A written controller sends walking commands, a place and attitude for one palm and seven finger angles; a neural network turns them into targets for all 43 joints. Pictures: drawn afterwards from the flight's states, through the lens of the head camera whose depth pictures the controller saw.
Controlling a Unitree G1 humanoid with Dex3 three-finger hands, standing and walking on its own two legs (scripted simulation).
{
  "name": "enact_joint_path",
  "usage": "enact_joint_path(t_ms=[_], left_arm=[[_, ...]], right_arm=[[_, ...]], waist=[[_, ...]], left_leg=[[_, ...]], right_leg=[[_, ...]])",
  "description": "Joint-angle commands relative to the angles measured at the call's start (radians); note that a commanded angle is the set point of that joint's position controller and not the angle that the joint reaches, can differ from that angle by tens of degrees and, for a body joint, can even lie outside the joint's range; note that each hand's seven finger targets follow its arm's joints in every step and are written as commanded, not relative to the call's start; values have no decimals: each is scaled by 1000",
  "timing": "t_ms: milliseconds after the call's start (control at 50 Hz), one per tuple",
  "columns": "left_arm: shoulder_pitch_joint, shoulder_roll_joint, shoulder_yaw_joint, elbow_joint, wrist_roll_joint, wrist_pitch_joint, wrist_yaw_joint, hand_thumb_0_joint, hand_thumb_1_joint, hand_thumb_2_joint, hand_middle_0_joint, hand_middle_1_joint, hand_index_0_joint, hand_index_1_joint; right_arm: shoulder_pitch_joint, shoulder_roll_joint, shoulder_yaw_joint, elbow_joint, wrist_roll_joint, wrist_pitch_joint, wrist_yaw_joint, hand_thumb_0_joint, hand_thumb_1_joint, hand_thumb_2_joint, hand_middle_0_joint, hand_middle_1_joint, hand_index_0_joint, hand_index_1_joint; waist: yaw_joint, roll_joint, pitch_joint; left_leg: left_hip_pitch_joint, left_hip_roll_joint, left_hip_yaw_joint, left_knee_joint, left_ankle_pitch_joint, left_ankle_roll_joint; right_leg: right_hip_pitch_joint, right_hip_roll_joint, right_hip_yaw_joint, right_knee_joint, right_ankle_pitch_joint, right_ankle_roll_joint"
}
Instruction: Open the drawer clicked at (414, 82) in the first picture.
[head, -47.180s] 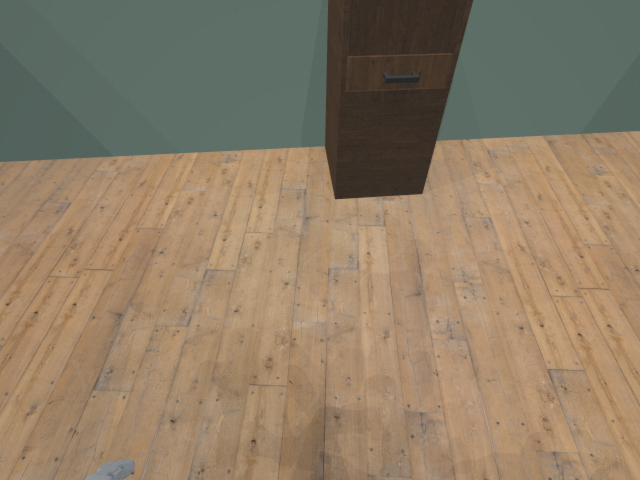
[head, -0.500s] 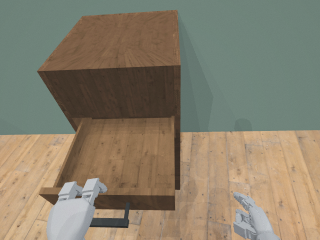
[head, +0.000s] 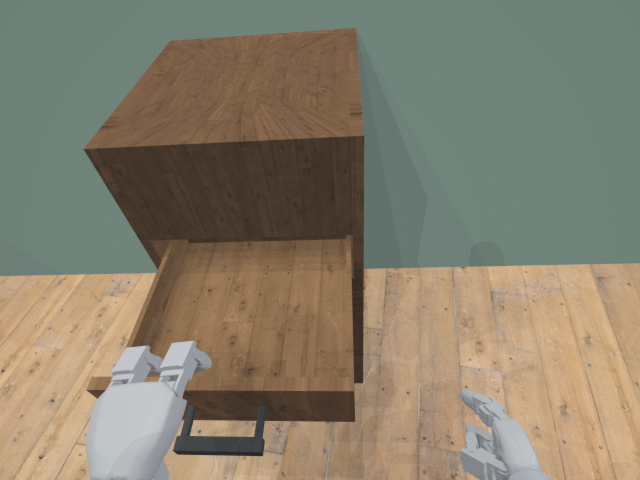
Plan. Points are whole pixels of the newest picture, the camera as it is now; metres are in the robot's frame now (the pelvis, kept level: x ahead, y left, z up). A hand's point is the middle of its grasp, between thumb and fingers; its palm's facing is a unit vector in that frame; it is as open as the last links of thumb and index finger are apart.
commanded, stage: draw the hand back to the body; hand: left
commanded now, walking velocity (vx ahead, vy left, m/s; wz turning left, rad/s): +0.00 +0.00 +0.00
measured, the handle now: (222, 429) +0.21 +0.19 -0.12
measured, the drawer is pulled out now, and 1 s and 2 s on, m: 0.29 0.29 0.29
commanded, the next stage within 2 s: step back with the hand held close in 1.44 s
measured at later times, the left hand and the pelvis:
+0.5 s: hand (113, 400) +0.17 +0.23 +0.10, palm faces +0.17 -0.45 -0.87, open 13.8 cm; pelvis +0.01 +0.01 +0.02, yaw +2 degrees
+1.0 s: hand (72, 347) +0.19 +0.24 +0.18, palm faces +0.39 -0.83 -0.41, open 10.7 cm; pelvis +0.03 +0.01 +0.04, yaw +4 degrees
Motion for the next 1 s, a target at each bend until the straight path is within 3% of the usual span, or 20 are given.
enact_joint_path(t_ms=[0, 40, 100, 120, 160, 180, 260, 320, 420, 440, 460, 480, 500, 520, 600, 640, 680, 800, 900, 980], left_arm=[[3, 102, 110, -204, -50, 50, 26, 0, -500, 300, -300, -1200, -300, -1200], [-18, 74, 64, -196, -73, 71, -12, 0, -500, 300, -300, -1200, -300, -1200], [-43, 115, 78, -230, -95, 70, -68, 0, -500, 300, -300, -1200, -300, -1200], [-55, 143, 91, -251, -77, 64, -82, 0, -500, 300, -300, -1200, -300, -1200], [-43, 174, 120, -262, -64, 38, -96, 0, -500, 300, -300, -1200, -300, -1200], [-50, 175, 125, -273, -64, 21, -100, 0, -500, 300, -300, -1200, -300, -1200], [-16, 251, 235, -300, -54, -11, -89, 0, -500, 300, -300, -1200, -300, -1200], [-26, 249, 256, -338, -69, -11, -86, 0, -500, 300, -300, -1200, -300, -1200], [28, 236, 267, -314, -140, -3, -125, 0, -500, 300, -300, -1200, -300, -1200], [48, -162, 116, -301, -883, -15, -214, 0, -465, 315, -298, -1178, -298, -1178], [29, -19, 190, -342, -923, -56, -244, 0, -430, 330, -295, -1155, -295, -1155], [52, 9, 220, -357, -934, -72, -251, 0, -395, 345, -292, -1133, -292, -1133], [87, 69, 300, -375, -995, -86, -258, 0, -360, 360, -290, -1110, -290, -1110], [14, 96, 310, -457, -1007, -109, -265, 0, -325, 375, -287, -1087, -287, -1087], [-54, 149, 386, -504, -1047, -135, -266, 0, -185, 435, -277, -997, -277, -997], [-49, 117, 375, -480, -1055, -142, -274, 0, -115, 465, -273, -952, -273, -952], [-22, 94, 374, -457, -1064, -147, -285, 0, -45, 495, -268, -908, -268, -908], [-2, 84, 412, -408, -1090, -155, -316, 0, 165, 585, -252, -772, -252, -772], [-26, 145, 483, -483, -1097, -166, -314, 0, 340, 660, -240, -660, -240, -660], [-60, 160, 516, -481, -1101, -161, -308, 0, 480, 720, -230, -570, -230, -570]], right_arm=[[-174, -89, -33, -174, 25, -47, -11, 0, -900, -900, 200, 300, 200, 300], [-181, -92, -35, -167, 33, -46, -17, 0, -900, -900, 200, 300, 200, 300], [-193, -99, -28, -169, 37, -53, -30, 0, -900, -900, 200, 300, 200, 300], [-171, -98, -20, -169, 30, -59, -30, 0, -900, -900, 200, 300, 200, 300], [-158, -94, -16, -164, 22, -66, -33, 0, -900, -900, 200, 300, 200, 300], [-168, -91, -19, -157, 24, -67, -34, 0, -900, -900, 200, 300, 200, 300], [-154, -93, -15, -153, 12, -65, -33, 0, -900, -900, 200, 300, 200, 300], [-154, -96, -21, -151, 11, -61, -30, 0, -900, -900, 200, 300, 200, 300], [-171, -106, -23, -141, 24, -58, -40, 0, -900, -900, 200, 300, 200, 300], [-77, -50, -27, -182, 57, -109, -79, 0, -900, -900, 200, 300, 200, 300], [-92, -76, -21, -176, 68, -153, -109, 0, -900, -900, 200, 300, 200, 300], [-107, -68, -15, -167, 64, -174, -127, 0, -900, -900, 200, 300, 200, 300], [-116, -74, -6, -151, 54, -175, -155, 0, -900, -900, 200, 300, 200, 300], [-96, -77, 6, -153, 48, -193, -170, 0, -900, -900, 200, 300, 200, 300], [-85, -71, 12, -109, 34, -247, -198, 0, -900, -900, 200, 300, 200, 300], [-71, -61, 20, -92, 34, -263, -195, 0, -900, -900, 200, 300, 200, 300], [-70, -60, 19, -78, 33, -272, -188, 0, -900, -900, 200, 300, 200, 300], [-110, -78, -2, -60, 30, -266, -173, 0, -900, -900, 200, 300, 200, 300], [-114, -82, -5, -53, 30, -262, -169, 0, -900, -900, 200, 300, 200, 300], [-117, -77, -4, -45, 32, -259, -171, 0, -900, -900, 200, 300, 200, 300]], waist=[[3, -63, -63], [-8, -99, -16], [-1, -120, -8], [7, -121, -58], [16, -128, -51], [15, -101, -5], [32, -53, -30], [26, 8, -44], [17, -79, -44], [-97, -155, 44], [-61, -165, 14], [-55, -102, 56], [-35, -138, 52], [-33, -97, 30], [-36, 8, 112], [-38, 63, 145], [-33, 63, 141], [-27, -68, 98], [-24, -19, 19], [-25, -16, 49]], left_leg=[[92, 8, -81, -139, 276, 5], [90, 12, -80, -162, 246, 14], [115, 8, -84, -191, 224, 24], [137, 3, -79, -188, 241, 30], [163, 3, -80, -192, 260, 28], [174, 3, -76, -199, 254, 25], [197, 3, -72, -204, 278, 12], [232, 9, -73, -211, 320, 6], [233, 10, -75, -238, 364, 14], [340, 55, -86, -272, 322, 44], [345, 59, -91, -290, 328, 44], [345, 49, -83, -298, 310, 42], [331, 50, -97, -322, 336, 36], [354, 43, -86, -332, 388, 32], [339, 34, -87, -362, 427, 11], [341, 39, -91, -381, 439, -2], [346, 46, -99, -394, 489, -8], [362, 50, -98, -417, 508, -1], [399, 44, -89, -423, 573, -6], [404, 45, -87, -433, 549, -7]], right_leg=[[115, -26, 44, -186, 239, -37], [121, -30, 38, -215, 210, -25], [155, -40, 54, -263, 167, -20], [167, -44, 50, -260, 172, -15], [168, -43, 55, -269, 189, -17], [152, -40, 70, -283, 189, -25], [174, -40, 80, -291, 201, -31], [182, -38, 79, -293, 238, -36], [250, -50, 60, -312, 352, -13], [355, -47, -61, -297, 323, 7], [355, -55, -65, -305, 267, 14], [350, -58, -56, -325, 250, 12], [373, -69, -72, -352, 259, 14], [391, -82, -70, -361, 304, 15], [400, -92, -64, -424, 339, 5], [400, -94, -77, -430, 329, 0], [423, -93, -83, -429, 348, 0], [476, -80, -78, -454, 397, 6], [523, -80, -67, -457, 450, 6], [510, -82, -70, -471, 435, 8]])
